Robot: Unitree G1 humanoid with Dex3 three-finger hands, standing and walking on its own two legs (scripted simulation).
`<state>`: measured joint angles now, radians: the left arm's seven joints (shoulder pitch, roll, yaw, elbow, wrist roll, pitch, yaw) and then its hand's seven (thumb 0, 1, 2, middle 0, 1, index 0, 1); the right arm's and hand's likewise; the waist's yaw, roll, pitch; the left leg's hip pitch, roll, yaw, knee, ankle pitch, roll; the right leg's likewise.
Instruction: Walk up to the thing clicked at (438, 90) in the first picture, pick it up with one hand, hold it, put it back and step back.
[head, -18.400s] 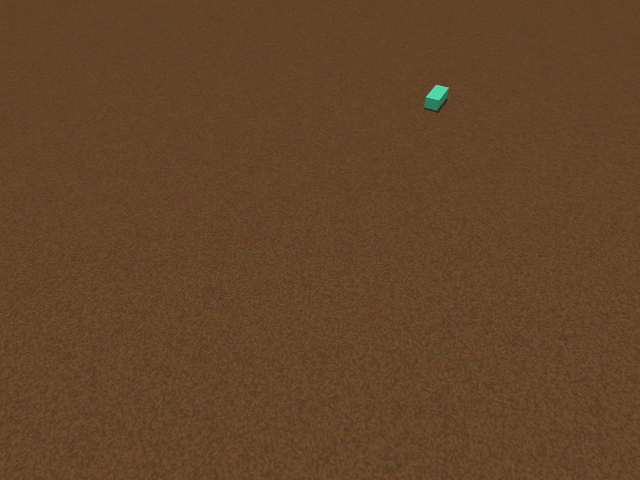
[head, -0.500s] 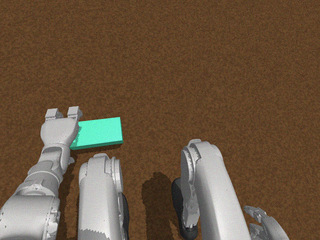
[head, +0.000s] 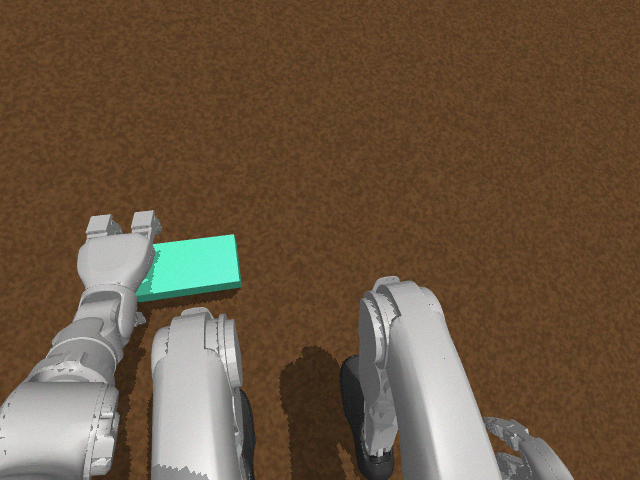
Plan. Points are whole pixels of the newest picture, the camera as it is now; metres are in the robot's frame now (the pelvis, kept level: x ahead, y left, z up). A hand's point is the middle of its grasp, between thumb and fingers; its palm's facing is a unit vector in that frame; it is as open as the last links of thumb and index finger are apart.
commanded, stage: rise first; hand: left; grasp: from above
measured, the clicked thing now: (186, 268) +0.43 +0.18 -0.31
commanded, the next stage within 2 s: approach in 0.66 s
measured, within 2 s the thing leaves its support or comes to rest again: neither
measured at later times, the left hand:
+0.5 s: hand (134, 281) +0.39 +0.23 -0.19, palm faces -0.44 -0.04 -0.90, open 13.9 cm
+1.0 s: hand (147, 266) +0.41 +0.21 -0.18, palm faces -0.44 -0.02 -0.90, open 14.2 cm
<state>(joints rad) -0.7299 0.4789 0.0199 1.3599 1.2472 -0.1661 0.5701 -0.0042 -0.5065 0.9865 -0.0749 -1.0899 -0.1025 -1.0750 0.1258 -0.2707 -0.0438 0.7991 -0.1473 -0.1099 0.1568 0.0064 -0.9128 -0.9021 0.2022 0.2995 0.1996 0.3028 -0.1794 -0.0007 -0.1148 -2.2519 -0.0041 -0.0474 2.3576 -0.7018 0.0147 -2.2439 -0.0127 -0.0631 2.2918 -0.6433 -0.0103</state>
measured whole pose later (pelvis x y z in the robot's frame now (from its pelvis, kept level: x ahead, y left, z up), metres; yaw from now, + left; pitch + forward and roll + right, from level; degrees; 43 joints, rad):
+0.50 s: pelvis +0.00 +0.00 +0.00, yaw +0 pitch +34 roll -4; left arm -0.75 0.48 0.03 1.39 1.27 -0.18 0.58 0.00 -0.51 0.99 -0.07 -1.09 -0.10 -1.07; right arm 0.13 -0.28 -0.05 0.81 -0.16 -0.12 0.17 0.01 -0.91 -0.90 0.20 0.30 0.20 0.30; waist -0.18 0.00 -0.11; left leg -2.25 -0.01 -0.05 2.36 -0.70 0.01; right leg -2.24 -0.01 -0.07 2.30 -0.64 -0.02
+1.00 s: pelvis +0.00 +0.00 +0.00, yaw +0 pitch +34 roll -4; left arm -0.84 0.46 -0.05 1.48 1.25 -0.17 0.58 -0.01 -0.56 1.04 -0.08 -1.04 -0.08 -1.06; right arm 0.13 -0.28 -0.04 0.83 -0.18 -0.14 0.20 0.01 -0.91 -0.90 0.20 0.30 0.20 0.30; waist -0.20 0.00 -0.12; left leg -2.25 -0.01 -0.05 2.35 -0.70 0.01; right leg -2.24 -0.02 -0.07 2.29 -0.65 -0.01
